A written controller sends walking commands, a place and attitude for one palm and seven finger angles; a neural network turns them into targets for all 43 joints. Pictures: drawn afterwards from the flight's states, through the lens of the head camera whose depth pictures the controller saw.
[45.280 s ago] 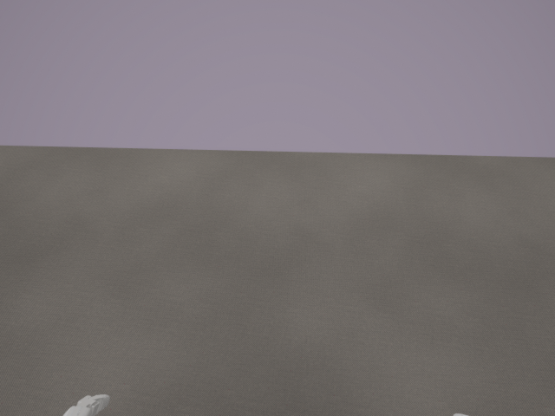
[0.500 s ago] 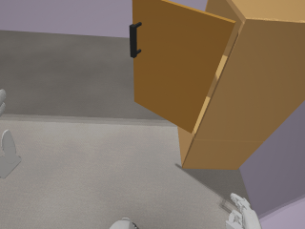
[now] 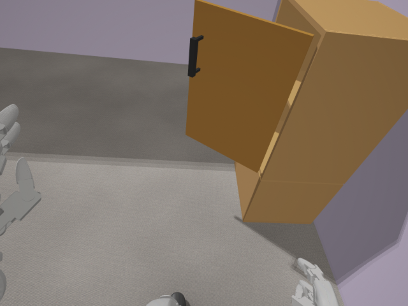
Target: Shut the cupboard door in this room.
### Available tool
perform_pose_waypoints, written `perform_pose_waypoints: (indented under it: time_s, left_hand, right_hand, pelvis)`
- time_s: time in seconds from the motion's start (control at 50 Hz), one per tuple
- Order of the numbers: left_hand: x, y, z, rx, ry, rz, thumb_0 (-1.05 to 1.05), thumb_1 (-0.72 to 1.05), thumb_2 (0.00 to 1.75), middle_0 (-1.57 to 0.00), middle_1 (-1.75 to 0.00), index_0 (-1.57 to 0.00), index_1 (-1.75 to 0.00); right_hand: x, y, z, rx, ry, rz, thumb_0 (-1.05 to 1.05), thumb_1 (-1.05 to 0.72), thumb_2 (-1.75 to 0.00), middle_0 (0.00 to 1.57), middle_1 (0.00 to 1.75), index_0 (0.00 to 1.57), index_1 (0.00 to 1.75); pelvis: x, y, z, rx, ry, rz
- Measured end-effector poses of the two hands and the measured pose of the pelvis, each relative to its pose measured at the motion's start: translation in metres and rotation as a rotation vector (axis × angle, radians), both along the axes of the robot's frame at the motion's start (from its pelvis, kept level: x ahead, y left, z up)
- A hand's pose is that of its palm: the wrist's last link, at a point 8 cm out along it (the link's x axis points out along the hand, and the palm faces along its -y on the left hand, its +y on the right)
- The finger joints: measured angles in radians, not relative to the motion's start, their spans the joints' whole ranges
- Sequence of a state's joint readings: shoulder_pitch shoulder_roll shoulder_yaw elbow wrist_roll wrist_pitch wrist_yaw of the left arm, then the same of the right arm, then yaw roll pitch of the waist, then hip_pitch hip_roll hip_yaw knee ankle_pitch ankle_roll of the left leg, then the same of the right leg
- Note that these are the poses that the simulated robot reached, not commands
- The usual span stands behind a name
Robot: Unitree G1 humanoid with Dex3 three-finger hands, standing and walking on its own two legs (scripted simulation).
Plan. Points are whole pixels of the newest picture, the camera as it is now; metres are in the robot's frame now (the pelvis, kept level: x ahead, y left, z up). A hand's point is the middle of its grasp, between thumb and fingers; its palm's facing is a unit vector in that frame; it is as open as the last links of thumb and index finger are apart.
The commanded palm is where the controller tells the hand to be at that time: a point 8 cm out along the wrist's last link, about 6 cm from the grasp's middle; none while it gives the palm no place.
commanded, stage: stop stepping back and stand still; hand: left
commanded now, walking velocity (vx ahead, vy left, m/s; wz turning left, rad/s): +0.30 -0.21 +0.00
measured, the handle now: (196, 56) +0.91 +0.09 +0.08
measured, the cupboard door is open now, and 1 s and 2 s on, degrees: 55 55 55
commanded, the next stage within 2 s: let the arm hang, fingers relaxed in 1.18 s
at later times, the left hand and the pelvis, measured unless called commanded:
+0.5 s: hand out of the picture +0.12 +0.33 +0.20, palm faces +0.31 -0.86 -0.40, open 7.4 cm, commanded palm +0.07 +0.38 +0.20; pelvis -0.10 +0.09 +0.03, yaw -5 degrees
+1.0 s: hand out of the picture +0.15 +0.30 +0.19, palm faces +0.36 -0.81 -0.47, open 7.4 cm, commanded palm +0.10 +0.34 +0.20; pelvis -0.07 +0.06 +0.01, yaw -7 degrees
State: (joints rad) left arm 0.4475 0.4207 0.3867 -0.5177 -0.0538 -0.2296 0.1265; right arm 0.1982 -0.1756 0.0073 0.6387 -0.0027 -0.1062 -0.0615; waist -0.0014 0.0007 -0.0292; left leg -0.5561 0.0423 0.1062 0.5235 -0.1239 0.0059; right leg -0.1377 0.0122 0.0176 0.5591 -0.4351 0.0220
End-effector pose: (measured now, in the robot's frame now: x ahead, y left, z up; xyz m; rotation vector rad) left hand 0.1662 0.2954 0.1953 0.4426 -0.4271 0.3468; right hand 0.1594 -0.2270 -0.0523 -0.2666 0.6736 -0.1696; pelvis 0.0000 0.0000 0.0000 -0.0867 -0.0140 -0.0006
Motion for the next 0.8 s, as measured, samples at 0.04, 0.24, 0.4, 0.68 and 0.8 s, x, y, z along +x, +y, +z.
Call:
perform_pose_waypoints:
  time_s: [0.04,0.24,0.4,0.68,0.8]
  left_hand:
    - [-0.005,0.009,0.003,0.004,0.011,0.000,0.01,0.88,0.90,-0.21,-0.30,-0.21,-0.30]
    - [-0.097,0.061,0.020,0.067,-0.016,0.111,0.01,0.88,0.90,-0.22,-0.30,-0.22,-0.30]
    - [-0.067,0.098,-0.006,-0.061,0.007,0.089,0.01,0.89,0.90,-0.20,-0.30,-0.20,-0.30]
    - [-0.073,0.100,0.024,0.098,0.189,0.024,0.01,0.88,0.90,-0.21,-0.30,-0.21,-0.30]
    - [-0.059,0.078,0.004,0.061,0.242,0.045,0.01,0.89,0.90,-0.21,-0.30,-0.21,-0.30]
  right_hand:
    - [-0.021,0.000,0.000,-0.004,0.011,-0.038,0.01,-0.90,-0.90,0.20,0.30,0.21,0.30]
    - [-0.112,0.019,-0.007,-0.043,0.156,-0.056,0.01,-0.90,-0.90,0.20,0.30,0.20,0.30]
    - [-0.142,0.070,-0.005,-0.002,0.061,-0.111,0.01,-0.91,-0.90,0.20,0.30,0.20,0.30]
    - [-0.159,0.106,0.003,0.090,0.168,-0.134,0.01,-0.90,-0.90,0.20,0.30,0.21,0.30]
    - [-0.133,0.079,-0.008,0.083,0.105,-0.113,0.01,-0.90,-0.90,0.20,0.30,0.21,0.30]
  pelvis:
    - [-0.010,0.006,0.001,-0.006,-0.004,0.017]
    - [-0.057,0.044,0.009,0.049,0.014,-0.047]
    - [-0.095,0.086,0.006,0.054,-0.023,-0.045]
    - [-0.088,0.096,0.038,0.026,0.033,-0.107]
    - [-0.084,0.083,0.022,0.107,0.049,-0.100]
